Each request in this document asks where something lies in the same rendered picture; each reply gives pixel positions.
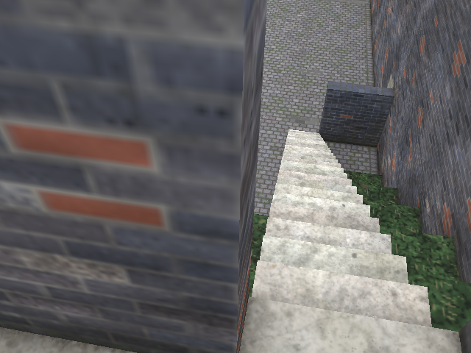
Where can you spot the stairs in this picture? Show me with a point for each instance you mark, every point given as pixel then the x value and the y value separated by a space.
pixel 321 247

